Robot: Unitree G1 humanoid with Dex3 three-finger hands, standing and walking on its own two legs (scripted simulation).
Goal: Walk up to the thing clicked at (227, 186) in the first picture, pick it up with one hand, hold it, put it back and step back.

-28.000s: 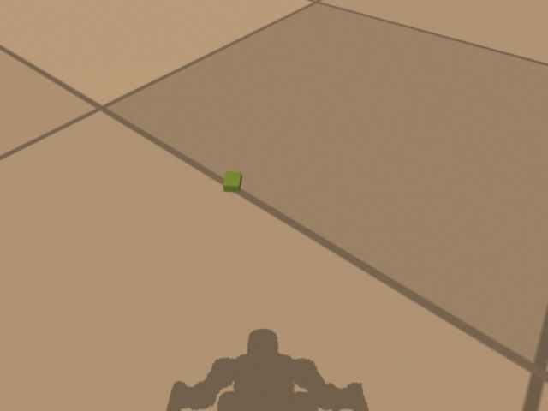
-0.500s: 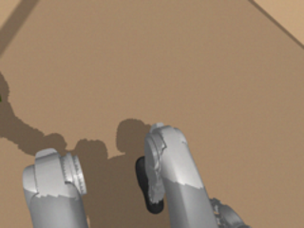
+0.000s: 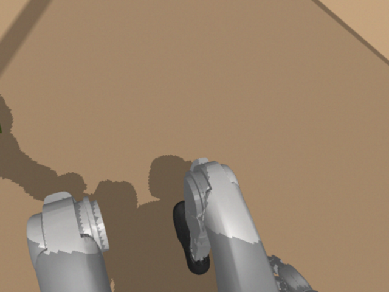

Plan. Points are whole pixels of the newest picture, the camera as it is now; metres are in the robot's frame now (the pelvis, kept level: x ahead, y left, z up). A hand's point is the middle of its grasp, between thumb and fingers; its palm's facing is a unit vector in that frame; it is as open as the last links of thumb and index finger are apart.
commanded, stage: rise first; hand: left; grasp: from above
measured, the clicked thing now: out of the picture +0.49 +0.37 -0.29
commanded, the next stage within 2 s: approach in 0.42 s
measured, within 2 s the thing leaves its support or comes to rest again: neither
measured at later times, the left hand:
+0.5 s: hand out of the picture +0.46 +0.40 -0.16, palm faces -0.44 -0.10 -0.89, open 13.5 cm
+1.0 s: hand out of the picture +0.51 +0.35 -0.15, palm faces -0.37 -0.06 -0.93, open 13.5 cm
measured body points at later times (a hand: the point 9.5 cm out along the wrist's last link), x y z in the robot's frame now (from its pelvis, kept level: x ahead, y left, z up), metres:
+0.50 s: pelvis +0.00 +0.00 +0.00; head +0.24 +0.14 +0.35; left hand +0.48 +0.40 -0.11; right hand +0.08 -0.27 -0.06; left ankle +0.07 +0.12 -0.28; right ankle +0.12 -0.15 -0.28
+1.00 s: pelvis +0.00 +0.00 +0.00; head +0.26 +0.11 +0.36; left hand +0.52 +0.35 -0.10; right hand +0.05 -0.27 -0.06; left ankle +0.07 +0.12 -0.28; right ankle +0.12 -0.15 -0.28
